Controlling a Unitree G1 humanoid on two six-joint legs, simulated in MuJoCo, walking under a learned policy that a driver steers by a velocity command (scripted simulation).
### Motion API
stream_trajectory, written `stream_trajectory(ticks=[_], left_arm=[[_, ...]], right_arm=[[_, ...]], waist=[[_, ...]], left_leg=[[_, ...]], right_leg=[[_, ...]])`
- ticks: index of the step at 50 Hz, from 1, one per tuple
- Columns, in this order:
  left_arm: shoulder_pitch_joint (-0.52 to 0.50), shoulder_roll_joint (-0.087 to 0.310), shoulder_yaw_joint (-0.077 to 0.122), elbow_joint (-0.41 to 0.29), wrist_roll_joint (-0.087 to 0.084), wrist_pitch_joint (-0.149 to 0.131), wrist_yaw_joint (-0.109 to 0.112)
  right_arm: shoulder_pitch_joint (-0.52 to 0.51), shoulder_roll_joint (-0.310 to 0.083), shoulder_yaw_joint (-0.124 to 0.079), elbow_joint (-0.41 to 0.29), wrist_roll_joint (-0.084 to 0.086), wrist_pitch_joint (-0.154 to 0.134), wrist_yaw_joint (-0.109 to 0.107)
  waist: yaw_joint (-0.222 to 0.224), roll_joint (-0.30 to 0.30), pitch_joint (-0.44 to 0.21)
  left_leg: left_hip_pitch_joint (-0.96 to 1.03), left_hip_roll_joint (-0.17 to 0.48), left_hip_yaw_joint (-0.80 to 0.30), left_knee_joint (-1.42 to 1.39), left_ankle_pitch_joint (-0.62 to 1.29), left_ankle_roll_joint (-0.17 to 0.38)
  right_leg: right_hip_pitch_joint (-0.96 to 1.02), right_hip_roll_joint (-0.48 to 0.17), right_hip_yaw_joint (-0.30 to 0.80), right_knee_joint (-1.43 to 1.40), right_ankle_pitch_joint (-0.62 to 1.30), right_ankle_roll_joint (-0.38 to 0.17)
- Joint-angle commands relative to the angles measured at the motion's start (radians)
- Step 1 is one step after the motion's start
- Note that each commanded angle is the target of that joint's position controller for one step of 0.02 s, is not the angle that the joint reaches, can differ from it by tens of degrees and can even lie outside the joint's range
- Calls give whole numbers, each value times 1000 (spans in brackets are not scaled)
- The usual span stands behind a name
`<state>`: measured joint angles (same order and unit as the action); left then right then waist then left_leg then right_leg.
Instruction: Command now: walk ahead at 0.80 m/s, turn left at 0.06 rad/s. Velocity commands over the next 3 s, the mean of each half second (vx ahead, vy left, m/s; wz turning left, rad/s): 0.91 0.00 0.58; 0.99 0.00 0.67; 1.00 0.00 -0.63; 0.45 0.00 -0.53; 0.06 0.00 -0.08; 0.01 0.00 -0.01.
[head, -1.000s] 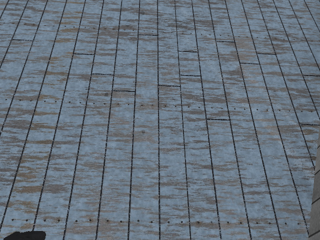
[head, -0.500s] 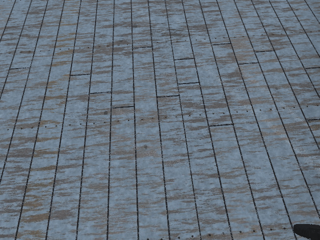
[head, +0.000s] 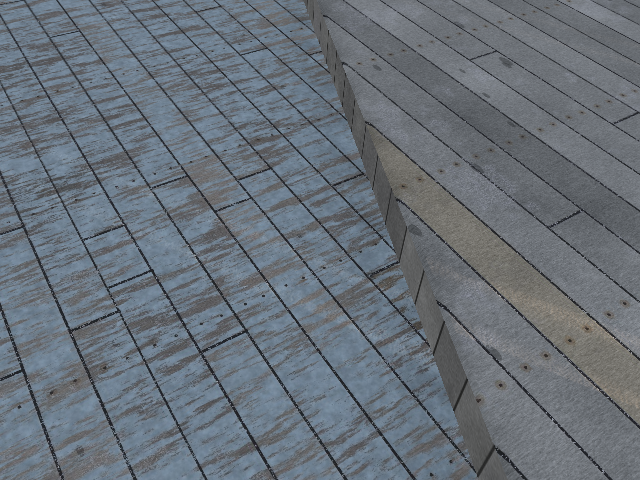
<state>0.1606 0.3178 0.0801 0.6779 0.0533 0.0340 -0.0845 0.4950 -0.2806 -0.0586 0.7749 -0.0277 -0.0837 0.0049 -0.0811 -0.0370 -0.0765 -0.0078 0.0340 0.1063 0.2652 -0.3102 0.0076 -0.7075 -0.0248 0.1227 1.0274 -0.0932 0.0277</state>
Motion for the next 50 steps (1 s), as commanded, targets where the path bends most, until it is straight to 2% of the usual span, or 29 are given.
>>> stream_trajectory(ticks=[1,3,5,6,7,8,9,10,11,12,13,14,17,23,24,25,26,28,29,30,31,32,33,34,37,39,43,47,50], left_arm=[[-222,65,-3,-115,-4,-36,-16],[-257,43,-17,-128,-20,-49,-14],[-161,64,-11,-108,-19,-62,9],[15,87,2,-58,-18,-77,30],[244,143,25,10,2,-94,58],[404,289,56,18,31,-102,84],[374,288,49,4,20,-107,89],[249,213,27,8,22,-103,92],[189,135,9,7,9,-104,89],[155,81,-7,13,4,-106,87],[146,72,-11,23,-12,-107,96],[153,46,-18,40,-19,-116,96],[201,4,-28,90,-28,-140,86],[228,40,-24,152,-25,-158,102],[219,60,-25,151,-24,-159,107],[260,95,-21,156,-29,-158,112],[262,127,-14,161,-27,-149,122],[182,189,6,133,-12,-111,133],[130,205,12,108,-10,-96,129],[104,190,13,76,-26,-92,105],[178,41,-26,9,-6,-106,83],[187,81,-25,-53,-52,-126,87],[159,120,-29,-41,-45,-149,87],[96,123,-31,-44,-28,-157,85],[16,58,-59,-43,35,-103,97],[12,41,-68,-57,29,-72,95],[-166,0,-94,-117,-1,-82,70],[-272,30,-82,-135,-31,-86,55],[-304,59,-65,-150,-24,-87,48]], right_arm=[[-26,-141,-29,-36,10,-12,3],[-8,-167,-36,-10,2,-7,5],[-11,-209,-46,18,5,3,6],[-45,-210,-45,25,12,5,9],[-65,-177,-33,18,17,-5,15],[-60,-21,7,-48,32,-15,22],[-129,-59,-7,-77,45,-15,19],[-150,-76,-17,-71,45,-1,18],[-158,-78,-14,-56,35,7,27],[-150,-64,-15,-28,28,19,36],[-130,-48,-11,-31,11,35,44],[-152,-39,-9,-31,1,52,53],[-251,-16,-3,-59,3,79,75],[-483,-28,23,-151,4,81,100],[-469,-25,27,-140,15,84,100],[-504,-25,31,-165,9,84,99],[-473,-48,27,-157,7,87,93],[-193,-131,-6,-74,14,86,71],[24,-186,-36,-5,12,81,56],[69,-231,-70,33,24,82,31],[-56,-350,-85,10,1,89,18],[-32,-362,-91,-48,-18,94,0],[-47,-319,-86,-61,-28,93,-25],[-75,-266,-76,-45,-10,84,-32],[-142,-195,-46,-19,16,35,-14],[-169,-201,-46,-26,12,20,-5],[-125,-164,-37,-8,18,-3,7],[-40,-180,-37,19,22,-19,21],[5,-196,-34,60,3,-16,4]], waist=[[2,180,212],[-8,199,223],[46,209,201],[149,161,122],[257,69,-49],[294,-239,-229],[285,-218,-227],[202,-121,-66],[167,-47,9],[132,-34,57],[108,-119,70],[102,-133,101],[88,-60,180],[65,-10,273],[52,-9,232],[53,-35,236],[21,-57,197],[-133,-98,36],[-224,-77,-59],[-221,91,-71],[-32,355,-54],[-79,324,-360],[-60,124,-307],[-41,11,-191],[72,-134,42],[111,-82,81],[45,-20,164],[-47,34,183],[-54,63,196]], left_leg=[[-87,200,-247,-227,-146,162],[-114,208,-239,-216,-43,166],[-120,231,-252,-116,224,181],[-171,202,-200,90,478,170],[-338,116,-130,410,472,145],[-671,-24,-82,827,-52,105],[-768,-86,-220,1003,-151,130],[-822,-22,-225,1074,-59,132],[-799,36,-202,1032,21,122],[-754,64,-199,980,58,108],[-750,74,-170,979,77,88],[-751,94,-164,996,91,77],[-840,93,-143,1013,185,74],[-755,43,26,648,320,125],[-651,-8,73,601,322,148],[-603,-29,106,566,298,168],[-551,-67,124,542,262,188],[-267,-131,101,538,158,226],[-20,-144,35,478,119,257],[176,-144,-70,325,101,293],[336,84,-522,349,327,385],[573,203,-1042,105,129,564],[517,231,-1014,6,-81,507],[354,202,-953,-6,-154,466],[-137,67,-693,7,114,378],[-302,45,-650,-47,53,384],[-392,-15,-480,-139,49,297],[-169,51,-411,-180,186,235],[72,114,-332,-135,480,202]], right_leg=[[-34,-46,-146,-256,-10,-2],[119,-23,-168,-388,-107,-23],[299,33,-200,-470,-231,-50],[527,60,-199,-528,-180,-67],[868,-4,-123,-511,-200,-83],[1157,-353,335,-646,-749,-122],[1019,-424,663,-842,-910,-122],[904,-407,511,-815,-793,-108],[802,-358,338,-802,-611,-100],[739,-292,174,-808,-427,-68],[699,-279,114,-839,-398,-75],[662,-264,52,-861,-341,-74],[659,-232,-144,-888,-99,-54],[658,-182,-402,-948,350,-37],[676,-166,-441,-913,636,-24],[699,-202,-440,-836,926,-23],[762,-222,-432,-759,1140,-17],[779,-247,-404,-429,1311,-39],[680,-247,-371,-140,1221,-64],[477,-91,-385,248,561,-39],[119,75,-318,532,-430,36],[-53,136,-89,669,-400,70],[-153,31,-2,615,-332,29],[-134,-8,3,542,-310,-3],[65,-73,-3,330,-331,5],[115,-96,-15,192,-378,38],[200,-125,-90,-208,50,30],[174,-93,-149,-403,243,-36],[88,-54,-183,-480,131,-94]])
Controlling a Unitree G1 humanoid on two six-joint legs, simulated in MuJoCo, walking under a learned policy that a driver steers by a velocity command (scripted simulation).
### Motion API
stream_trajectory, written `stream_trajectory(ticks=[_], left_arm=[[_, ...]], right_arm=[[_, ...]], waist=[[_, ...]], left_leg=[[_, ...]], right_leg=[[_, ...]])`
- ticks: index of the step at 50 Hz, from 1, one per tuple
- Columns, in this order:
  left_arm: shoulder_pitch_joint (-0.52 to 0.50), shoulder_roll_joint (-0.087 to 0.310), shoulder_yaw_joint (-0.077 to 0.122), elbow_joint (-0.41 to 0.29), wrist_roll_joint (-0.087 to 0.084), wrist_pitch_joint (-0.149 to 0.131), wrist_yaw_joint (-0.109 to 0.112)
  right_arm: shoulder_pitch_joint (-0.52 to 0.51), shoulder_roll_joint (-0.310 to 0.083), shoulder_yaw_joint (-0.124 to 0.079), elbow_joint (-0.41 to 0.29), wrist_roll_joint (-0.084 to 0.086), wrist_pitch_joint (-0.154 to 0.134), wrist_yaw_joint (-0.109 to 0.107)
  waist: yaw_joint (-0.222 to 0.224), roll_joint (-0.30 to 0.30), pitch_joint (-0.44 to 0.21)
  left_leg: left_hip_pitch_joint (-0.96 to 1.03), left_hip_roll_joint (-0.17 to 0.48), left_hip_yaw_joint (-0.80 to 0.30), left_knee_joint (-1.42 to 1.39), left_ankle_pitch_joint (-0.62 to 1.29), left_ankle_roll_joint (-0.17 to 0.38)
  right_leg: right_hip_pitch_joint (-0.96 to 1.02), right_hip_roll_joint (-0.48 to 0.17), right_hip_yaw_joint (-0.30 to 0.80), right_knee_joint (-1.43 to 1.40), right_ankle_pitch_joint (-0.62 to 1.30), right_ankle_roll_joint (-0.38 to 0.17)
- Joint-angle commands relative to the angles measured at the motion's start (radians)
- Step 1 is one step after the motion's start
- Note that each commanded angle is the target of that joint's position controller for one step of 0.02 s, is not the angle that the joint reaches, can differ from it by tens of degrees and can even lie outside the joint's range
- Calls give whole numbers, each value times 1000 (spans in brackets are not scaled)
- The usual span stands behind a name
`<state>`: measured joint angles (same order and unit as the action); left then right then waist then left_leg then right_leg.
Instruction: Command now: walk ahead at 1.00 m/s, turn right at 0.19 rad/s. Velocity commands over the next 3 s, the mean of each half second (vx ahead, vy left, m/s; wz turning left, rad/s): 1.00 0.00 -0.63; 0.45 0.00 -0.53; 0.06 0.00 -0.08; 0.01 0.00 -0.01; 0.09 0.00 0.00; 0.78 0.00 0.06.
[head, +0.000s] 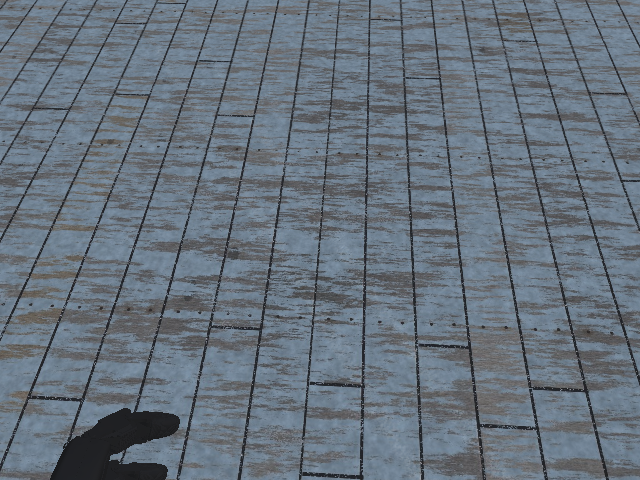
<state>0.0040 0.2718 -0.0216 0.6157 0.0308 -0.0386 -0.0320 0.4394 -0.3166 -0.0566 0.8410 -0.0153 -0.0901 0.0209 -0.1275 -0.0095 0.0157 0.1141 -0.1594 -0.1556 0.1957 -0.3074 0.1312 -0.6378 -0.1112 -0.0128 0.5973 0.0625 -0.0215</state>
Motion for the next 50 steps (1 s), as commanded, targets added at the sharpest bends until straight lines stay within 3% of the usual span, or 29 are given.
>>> stream_trajectory(ticks=[1,3,4,5,6,7,8,10,13,18,23,25,26,27,28,29,30,32,33,34,36,37,38,41,45,46,47,48,50], left_arm=[[-110,112,44,-77,-2,-17,-6],[53,150,68,-29,-9,-16,-1],[259,177,86,38,-8,-15,7],[495,225,111,104,0,-14,18],[568,323,144,128,16,-7,22],[489,266,130,133,-1,-3,5],[399,229,128,117,-12,-1,-1],[383,185,121,136,-14,-5,3],[401,160,108,170,-24,-23,12],[446,184,129,176,-35,-41,12],[508,206,140,204,-46,-36,28],[489,246,147,204,-37,-34,34],[448,282,154,196,-30,-38,28],[417,235,145,179,-29,-49,24],[472,54,104,141,-65,-50,36],[502,116,100,105,-64,-31,45],[409,171,114,126,-38,-12,53],[302,134,114,121,-8,7,33],[282,97,108,62,-71,1,40],[309,83,99,51,-88,6,36],[254,64,88,20,-75,24,29],[221,56,80,-1,-61,21,23],[243,55,71,-2,-49,15,9],[230,89,78,5,-33,6,-27],[306,197,126,20,-6,10,-2],[324,284,138,4,3,14,20],[241,264,107,-48,29,14,25],[203,189,93,-65,0,16,10],[131,155,83,-36,-31,13,-3]], right_arm=[[43,-168,-35,0,-11,-11,-19],[31,-195,-34,14,-27,-4,-31],[-10,-196,-33,7,-36,6,-37],[-71,-178,-24,-16,-44,6,-43],[-58,-65,6,-71,-16,-10,-26],[-87,-68,17,-95,-32,-30,-18],[-182,-105,17,-118,-31,-40,-17],[-232,-105,29,-140,-46,-44,-10],[-247,-71,48,-178,-71,0,1],[-511,-36,81,-285,-36,6,24],[-573,-48,78,-323,-23,-1,14],[-426,-106,50,-281,-20,-5,-7],[-254,-144,30,-240,-14,-9,-24],[-59,-202,4,-209,-32,-16,-49],[35,-271,-19,-198,-79,-16,-64],[-8,-280,-31,-199,-52,-3,-53],[-93,-156,-9,-215,-41,2,-47],[-121,-40,22,-176,-36,-4,-38],[-186,-54,8,-181,11,-16,-38],[-221,-56,3,-168,18,-21,-39],[-298,-37,0,-163,35,-23,-34],[-341,-70,-10,-166,40,-20,-36],[-389,-121,-25,-172,50,-18,-39],[-332,-161,-40,-140,62,-28,-40],[-274,-165,-35,-104,59,-23,-35],[-223,-118,-15,-121,13,-11,-34],[-50,-72,14,-103,22,6,-20],[-59,-168,-6,-70,35,27,-12],[-174,-149,-8,-86,41,56,-28]], waist=[[20,53,75],[106,114,-48],[209,121,-140],[324,88,-223],[284,-192,-286],[222,-190,-240],[213,-71,-114],[165,47,-16],[104,5,60],[173,-19,124],[211,-37,48],[141,-39,-74],[43,-41,-171],[-39,-12,-272],[-4,238,-399],[39,342,-514],[43,161,-358],[58,73,-152],[87,181,-85],[129,224,-84],[155,112,-3],[168,84,14],[190,102,-15],[177,97,-69],[261,13,-118],[241,-208,-183],[145,-320,-408],[181,-135,-451],[152,-31,-220]], left_leg=[[-12,309,-16,-8,703,57],[46,321,67,229,1187,26],[-19,309,114,460,1265,8],[-259,282,148,779,1079,-11],[-665,119,196,1200,364,-77],[-887,62,84,1272,-79,-69],[-932,149,33,1235,27,-63],[-850,212,47,1092,62,-82],[-807,248,71,947,18,-138],[-681,222,158,530,334,-187],[-565,168,149,335,407,-148],[-324,116,154,309,263,-125],[-116,138,144,313,199,-110],[115,273,29,328,42,-82],[378,620,-353,291,53,-12],[394,709,-648,235,252,75],[260,635,-437,250,418,55],[46,516,-150,247,750,28],[-3,440,-71,193,822,26],[-48,466,-60,172,793,56],[-202,467,19,110,767,57],[-286,448,70,78,769,51],[-355,414,136,58,712,32],[-364,381,214,102,673,1],[-373,314,271,440,625,-81],[-507,223,308,786,69,-141],[-643,145,162,1099,-428,-185],[-613,194,46,1118,-382,-188],[-687,241,88,1020,-311,-193]], right_leg=[[75,70,-71,-69,-83,-68],[261,172,-113,-44,-233,-111],[469,204,-122,-59,-264,-137],[759,125,-8,-24,-359,-175],[1002,-100,497,-119,-717,-301],[1004,-171,876,-334,-762,-323],[885,-157,752,-349,-707,-311],[648,-95,592,-385,-539,-287],[454,-6,495,-442,-471,-288],[293,86,385,-511,-195,-238],[516,53,407,-388,227,-173],[552,64,393,-178,506,-126],[497,89,377,34,510,-108],[368,140,344,303,331,-92],[84,250,203,652,-468,-66],[-34,237,133,832,-609,-55],[-83,152,115,813,-516,-53],[-89,114,91,728,-474,-29],[-97,72,104,738,-485,0],[-89,50,113,703,-490,12],[-47,37,97,496,-512,32],[14,46,66,363,-444,39],[150,42,56,200,-275,31],[358,115,17,36,-16,5],[611,153,23,-83,130,-85],[757,-49,237,-62,688,-155],[918,-314,596,-64,876,-383],[831,-265,551,-103,670,-376],[626,-160,402,-158,362,-283]])
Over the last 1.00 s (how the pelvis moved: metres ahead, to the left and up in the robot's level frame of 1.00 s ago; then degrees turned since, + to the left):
0.71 0.13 -0.01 39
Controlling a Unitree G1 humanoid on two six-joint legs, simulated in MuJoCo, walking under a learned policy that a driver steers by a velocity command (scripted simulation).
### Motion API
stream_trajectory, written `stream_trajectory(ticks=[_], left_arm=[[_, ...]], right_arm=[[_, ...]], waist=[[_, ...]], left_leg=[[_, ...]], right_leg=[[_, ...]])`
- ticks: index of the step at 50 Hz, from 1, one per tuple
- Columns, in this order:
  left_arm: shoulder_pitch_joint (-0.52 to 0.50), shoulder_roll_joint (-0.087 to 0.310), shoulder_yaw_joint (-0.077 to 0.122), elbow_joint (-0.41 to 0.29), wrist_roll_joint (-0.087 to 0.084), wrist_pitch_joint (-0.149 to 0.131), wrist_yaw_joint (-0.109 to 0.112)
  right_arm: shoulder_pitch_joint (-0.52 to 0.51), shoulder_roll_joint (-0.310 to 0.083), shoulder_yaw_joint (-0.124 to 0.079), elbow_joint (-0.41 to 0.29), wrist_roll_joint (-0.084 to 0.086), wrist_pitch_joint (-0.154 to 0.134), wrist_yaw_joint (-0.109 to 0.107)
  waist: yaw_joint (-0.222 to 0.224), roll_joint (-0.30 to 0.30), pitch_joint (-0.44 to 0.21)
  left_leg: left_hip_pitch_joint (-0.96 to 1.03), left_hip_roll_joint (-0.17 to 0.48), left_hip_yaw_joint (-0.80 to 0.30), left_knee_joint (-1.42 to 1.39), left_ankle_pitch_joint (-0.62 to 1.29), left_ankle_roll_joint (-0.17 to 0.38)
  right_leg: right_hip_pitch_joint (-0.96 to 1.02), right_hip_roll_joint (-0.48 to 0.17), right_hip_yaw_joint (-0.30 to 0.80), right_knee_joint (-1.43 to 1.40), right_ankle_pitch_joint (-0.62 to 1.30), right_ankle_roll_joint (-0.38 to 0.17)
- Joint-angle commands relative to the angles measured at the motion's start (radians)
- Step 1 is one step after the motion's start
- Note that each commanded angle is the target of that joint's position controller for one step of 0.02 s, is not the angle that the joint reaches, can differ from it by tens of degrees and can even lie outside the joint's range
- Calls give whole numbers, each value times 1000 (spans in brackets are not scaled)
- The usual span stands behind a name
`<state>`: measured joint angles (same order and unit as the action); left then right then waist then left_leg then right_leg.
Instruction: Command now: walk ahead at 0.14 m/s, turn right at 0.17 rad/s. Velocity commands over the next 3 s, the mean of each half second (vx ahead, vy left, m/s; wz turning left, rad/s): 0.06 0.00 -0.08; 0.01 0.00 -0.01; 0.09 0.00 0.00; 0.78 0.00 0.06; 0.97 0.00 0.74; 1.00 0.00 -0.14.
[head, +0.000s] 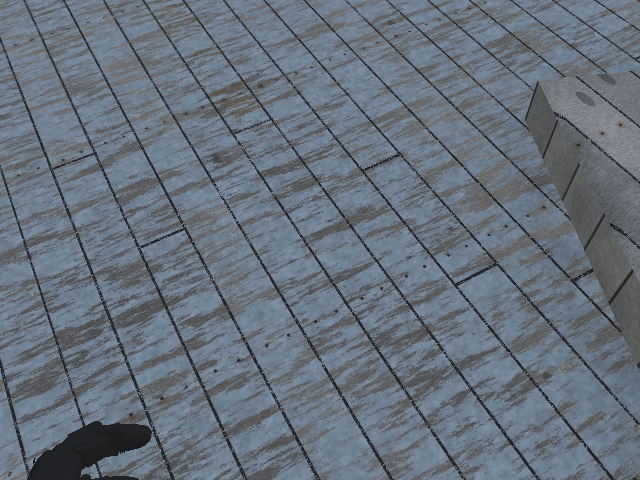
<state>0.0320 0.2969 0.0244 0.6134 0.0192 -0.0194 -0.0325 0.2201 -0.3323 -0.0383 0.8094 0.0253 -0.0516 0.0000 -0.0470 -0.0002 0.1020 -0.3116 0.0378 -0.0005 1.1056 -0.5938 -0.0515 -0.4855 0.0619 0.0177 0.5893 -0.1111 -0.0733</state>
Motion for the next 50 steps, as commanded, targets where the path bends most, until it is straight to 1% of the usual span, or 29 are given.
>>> stream_trajectory(ticks=[1,2,3,4,6,7,8,9,10,11,12,13,14,15,16,17,18,20,23,27,32,37,50], left_arm=[[76,117,32,-27,-18,-7,-1],[55,138,39,-21,-6,-4,2],[40,140,43,-16,5,-3,7],[28,128,42,-11,9,-3,13],[26,108,40,5,8,1,25],[32,101,38,15,6,5,30],[32,94,36,24,3,9,33],[24,86,33,31,0,13,33],[15,75,29,39,-5,16,33],[35,48,20,54,-8,16,30],[80,21,11,77,0,12,27],[143,31,18,84,3,10,23],[116,32,20,89,5,14,29],[86,46,27,91,5,18,35],[86,40,29,96,4,22,41],[98,48,32,106,5,28,46],[113,50,34,116,5,29,48],[118,43,35,133,1,23,48],[123,38,37,159,-5,17,49],[131,40,41,195,-10,20,56],[133,48,45,242,-14,29,67],[122,51,46,287,-16,35,74],[100,45,42,393,-18,36,79]], right_arm=[[33,-126,-26,-52,-9,32,-23],[53,-123,-26,-44,-11,45,-27],[71,-103,-23,-34,-15,52,-32],[81,-79,-17,-27,-19,54,-37],[55,-45,-5,-23,-23,54,-40],[38,-40,-4,-22,-21,56,-38],[24,-39,-3,-22,-21,59,-35],[16,-34,-3,-20,-23,61,-31],[18,-23,-1,-14,-29,61,-26],[12,-19,1,-14,-44,62,-21],[-3,-49,-1,-28,-61,61,-21],[-62,-127,-17,-45,-57,62,-25],[-90,-86,-13,-39,-55,57,-22],[-109,-47,-1,-40,-59,48,-18],[-114,-38,3,-33,-59,40,-18],[-111,-35,6,-30,-53,30,-17],[-97,-32,6,-22,-48,22,-18],[-62,-37,5,-5,-39,15,-22],[-47,-33,6,11,-37,16,-25],[-46,-25,8,34,-33,18,-22],[-47,-19,8,69,-31,19,-16],[-43,-17,7,106,-30,22,-17],[-12,-13,8,179,-31,29,-27]], waist=[[54,-36,-260],[27,-63,-236],[15,-83,-237],[9,-90,-249],[22,-90,-278],[29,-94,-287],[31,-99,-283],[24,-98,-267],[10,-95,-246],[6,-83,-221],[21,-34,-188],[87,94,-134],[77,146,-119],[71,134,-87],[73,135,-81],[70,129,-72],[67,106,-75],[53,58,-94],[44,26,-121],[42,2,-136],[44,-1,-135],[45,5,-125],[44,6,-97]], left_leg=[[-219,59,-72,45,13,-16],[-138,54,-57,-2,50,-22],[-90,44,-43,-57,78,-27],[-52,40,-37,-124,96,-31],[8,35,-33,-254,178,-27],[37,31,-33,-303,226,-23],[67,26,-30,-352,269,-18],[105,18,-23,-419,323,-9],[159,5,-9,-511,396,6],[207,4,-11,-596,447,25],[236,71,-86,-659,496,55],[146,136,-136,-676,408,105],[-16,126,-146,-739,163,125],[-75,97,-133,-766,80,105],[-89,83,-120,-765,99,84],[-80,72,-106,-757,146,73],[-55,66,-96,-740,193,68],[-3,56,-81,-705,279,68],[35,48,-72,-681,372,77],[52,36,-60,-672,441,80],[63,24,-49,-679,486,79],[75,16,-42,-693,500,78],[87,3,-32,-726,458,76]], right_leg=[[363,-311,336,-173,470,-208],[252,-287,300,-202,428,-194],[203,-273,276,-221,417,-193],[185,-263,248,-225,426,-194],[183,-251,221,-229,377,-185],[185,-250,219,-234,308,-180],[175,-247,218,-239,215,-171],[151,-236,214,-240,102,-155],[118,-215,205,-238,-30,-130],[83,-184,196,-238,-173,-84],[41,-143,174,-210,-297,-25],[40,-70,104,-184,-348,22],[176,-44,51,-145,-254,53],[231,-46,51,-126,-190,60],[256,-53,53,-120,-156,55],[255,-61,64,-126,-138,48],[248,-67,73,-134,-121,41],[241,-72,77,-137,-81,35],[259,-76,76,-127,1,42],[295,-82,79,-117,76,44],[327,-89,82,-117,120,44],[342,-91,78,-125,130,46],[339,-86,62,-155,84,54]])
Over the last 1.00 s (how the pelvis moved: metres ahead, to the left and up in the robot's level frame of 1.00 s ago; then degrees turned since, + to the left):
0.74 -0.25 -0.02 -37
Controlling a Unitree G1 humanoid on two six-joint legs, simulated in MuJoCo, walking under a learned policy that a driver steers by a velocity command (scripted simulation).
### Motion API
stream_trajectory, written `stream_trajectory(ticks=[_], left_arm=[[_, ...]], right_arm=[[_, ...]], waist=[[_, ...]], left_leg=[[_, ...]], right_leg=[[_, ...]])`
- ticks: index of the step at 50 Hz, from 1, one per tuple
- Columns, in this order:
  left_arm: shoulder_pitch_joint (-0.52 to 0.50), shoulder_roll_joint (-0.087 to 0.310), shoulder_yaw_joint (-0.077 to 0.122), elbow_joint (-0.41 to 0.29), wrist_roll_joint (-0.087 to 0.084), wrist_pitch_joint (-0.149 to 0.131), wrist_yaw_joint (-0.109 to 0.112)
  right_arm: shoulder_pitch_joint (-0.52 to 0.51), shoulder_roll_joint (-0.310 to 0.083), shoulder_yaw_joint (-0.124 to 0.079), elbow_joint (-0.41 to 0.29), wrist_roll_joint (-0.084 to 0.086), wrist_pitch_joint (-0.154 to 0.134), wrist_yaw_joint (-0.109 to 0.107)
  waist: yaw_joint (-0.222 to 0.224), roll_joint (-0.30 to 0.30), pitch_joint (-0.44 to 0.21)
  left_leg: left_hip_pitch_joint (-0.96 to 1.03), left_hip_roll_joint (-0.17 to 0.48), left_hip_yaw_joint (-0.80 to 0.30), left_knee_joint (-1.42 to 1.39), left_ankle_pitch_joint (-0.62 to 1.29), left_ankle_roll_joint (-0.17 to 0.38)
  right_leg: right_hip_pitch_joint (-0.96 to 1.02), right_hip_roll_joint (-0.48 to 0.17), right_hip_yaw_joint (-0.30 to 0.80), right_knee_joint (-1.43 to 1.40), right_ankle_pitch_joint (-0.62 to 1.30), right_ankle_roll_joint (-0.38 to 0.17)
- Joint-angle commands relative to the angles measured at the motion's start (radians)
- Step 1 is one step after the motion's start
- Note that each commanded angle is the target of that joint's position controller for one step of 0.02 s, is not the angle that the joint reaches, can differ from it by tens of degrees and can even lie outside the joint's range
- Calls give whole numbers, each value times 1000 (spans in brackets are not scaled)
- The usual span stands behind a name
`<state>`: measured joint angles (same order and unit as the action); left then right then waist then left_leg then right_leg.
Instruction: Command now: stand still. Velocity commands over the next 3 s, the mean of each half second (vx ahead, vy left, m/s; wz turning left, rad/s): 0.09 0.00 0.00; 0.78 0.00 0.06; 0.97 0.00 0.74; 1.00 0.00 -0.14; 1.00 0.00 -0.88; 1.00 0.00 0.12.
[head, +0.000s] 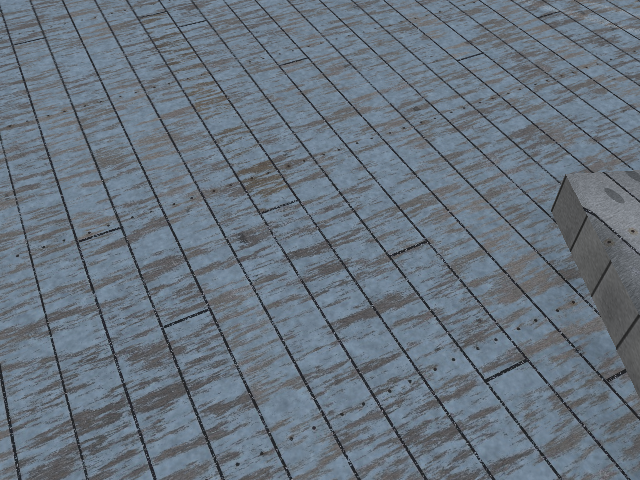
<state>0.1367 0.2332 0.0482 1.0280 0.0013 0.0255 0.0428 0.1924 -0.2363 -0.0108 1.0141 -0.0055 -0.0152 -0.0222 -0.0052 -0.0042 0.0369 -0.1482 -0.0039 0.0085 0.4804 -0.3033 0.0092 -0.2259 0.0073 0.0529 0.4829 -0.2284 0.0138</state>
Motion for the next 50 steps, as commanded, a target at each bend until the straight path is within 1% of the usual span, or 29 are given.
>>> stream_trajectory(ticks=[1,17,18,19,20,21,22,23,24,25,26,28,29,30,31,32,33,34,35,36,37,38,39,41,44,46,48,49,50], left_arm=[[-5,107,18,-14,0,-9,3],[23,91,5,63,-1,-13,7],[55,80,3,79,-5,-12,7],[62,96,10,78,-15,-14,6],[11,113,15,50,-16,-26,1],[-63,73,5,4,-25,-49,-10],[-114,64,1,-28,-31,-72,-22],[-122,83,10,-37,-33,-89,-30],[-92,74,12,-33,-34,-102,-37],[-69,66,10,-33,-36,-114,-42],[-61,61,8,-34,-37,-126,-45],[-27,50,10,-20,-34,-138,-47],[40,49,12,-29,42,-100,-77],[121,36,18,-7,42,-82,-79],[236,55,29,25,34,-79,-70],[416,108,46,69,44,-95,-58],[531,208,50,76,64,-110,-50],[397,195,40,58,61,-103,-45],[267,178,37,10,47,-108,-46],[209,144,29,-12,34,-118,-51],[188,129,23,-23,27,-127,-51],[197,98,13,-18,27,-135,-47],[231,81,7,-3,28,-143,-44],[296,76,6,16,22,-150,-43],[347,75,3,17,16,-157,-45],[351,89,6,14,18,-164,-40],[372,85,4,21,18,-168,-35],[374,84,2,24,18,-168,-34],[370,86,1,23,20,-168,-33]], right_arm=[[19,-108,-19,-21,0,-7,-5],[87,-81,-15,28,0,-5,-12],[124,-86,-19,45,5,-1,-15],[133,-130,-34,40,18,3,-19],[171,-163,-46,35,26,0,-21],[198,-210,-64,34,34,-15,-21],[176,-221,-73,23,34,-32,-22],[158,-183,-67,8,21,-50,-20],[127,-151,-60,-12,19,-64,-15],[104,-142,-60,-31,30,-70,-9],[96,-151,-63,-40,42,-72,-6],[93,-178,-71,-49,46,-69,-2],[111,-189,-82,-24,-41,-53,13],[85,-181,-87,-33,-41,-44,18],[66,-168,-85,-43,-35,-44,21],[11,-119,-72,-68,-42,-52,26],[-76,18,-38,-159,-36,-70,30],[-93,-4,-40,-195,-29,-74,42],[-113,-46,-47,-205,-24,-76,55],[-74,-74,-52,-184,-32,-78,67],[-27,-78,-56,-166,-46,-72,74],[-20,-78,-56,-160,-54,-59,83],[-40,-69,-53,-170,-50,-46,90],[-118,-61,-48,-203,-40,-28,92],[-256,-55,-40,-260,-30,-23,90],[-302,-40,-31,-280,-16,-22,93],[-345,-32,-26,-299,-14,-21,94],[-351,-28,-24,-304,-16,-23,94],[-344,-29,-24,-305,-18,-24,90]], waist=[[2,9,-30],[4,6,-5],[0,24,-47],[-6,60,-13],[-34,92,49],[-55,197,97],[-57,215,152],[-44,165,153],[-19,131,130],[-5,116,103],[-1,126,79],[18,149,46],[45,146,21],[87,110,40],[135,29,19],[229,-147,-33],[239,-396,-70],[146,-242,-10],[82,-106,57],[45,-26,34],[13,-41,1],[7,-61,9],[9,-78,31],[24,-52,83],[46,-35,119],[50,-58,130],[60,-49,151],[57,-49,152],[46,-55,136]], left_leg=[[-77,44,-41,-103,163,15],[-85,33,-34,-119,112,16],[-66,23,-31,-135,-106,30],[-84,45,-81,-156,-382,67],[-89,123,-199,-222,-594,119],[-67,270,-398,-339,-681,191],[-72,383,-528,-411,-601,246],[-27,403,-541,-413,-492,249],[18,382,-493,-388,-410,226],[35,353,-423,-376,-350,196],[10,310,-336,-371,-291,165],[-108,220,-200,-341,-232,147],[-150,177,-156,-309,-320,175],[-254,164,-125,-239,-350,180],[-361,130,-94,-97,-298,176],[-496,45,7,286,-164,152],[-740,-72,-13,647,-259,124],[-852,-21,-153,795,-125,142],[-887,63,-138,823,15,138],[-802,110,-111,774,99,113],[-718,128,-88,726,115,87],[-680,136,-63,716,138,61],[-683,135,-41,714,167,44],[-745,134,-9,660,212,26],[-731,115,38,468,266,11],[-662,90,68,332,310,34],[-616,67,92,245,333,76],[-591,54,112,208,327,102],[-539,28,141,175,307,129]], right_leg=[[77,-31,25,-51,197,-32],[52,-26,14,-69,144,-28],[55,8,-26,-41,-66,-32],[-21,40,-59,16,-329,-41],[-158,35,-58,85,-435,-49],[-257,28,-105,237,-295,-43],[-346,-41,-64,361,-194,-48],[-433,-81,-26,463,-200,-55],[-479,-110,-11,500,-183,-63],[-469,-125,-14,439,-165,-67],[-380,-122,-37,321,-146,-65],[-136,-54,-133,168,-112,-42],[-15,11,-217,88,-157,-40],[133,34,-269,26,-47,-35],[299,56,-268,6,-69,-37],[468,-83,-59,-81,-218,-59],[488,-356,500,-310,-650,-128],[373,-431,735,-404,-808,-209],[296,-434,632,-372,-724,-211],[237,-365,473,-353,-566,-188],[197,-311,370,-373,-478,-171],[160,-268,295,-401,-415,-165],[144,-246,247,-419,-359,-171],[163,-222,176,-446,-244,-187],[178,-198,79,-486,-66,-202],[201,-200,-20,-533,46,-186],[257,-219,-104,-566,173,-171],[296,-222,-148,-553,272,-160],[332,-222,-195,-504,480,-147]])
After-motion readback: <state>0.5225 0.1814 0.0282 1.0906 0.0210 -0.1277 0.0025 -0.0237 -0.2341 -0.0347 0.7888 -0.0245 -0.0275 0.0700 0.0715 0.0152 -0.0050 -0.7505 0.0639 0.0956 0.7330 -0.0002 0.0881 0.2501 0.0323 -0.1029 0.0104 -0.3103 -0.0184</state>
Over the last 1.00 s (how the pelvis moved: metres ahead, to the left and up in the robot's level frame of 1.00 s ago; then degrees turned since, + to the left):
0.10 0.05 0.02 -1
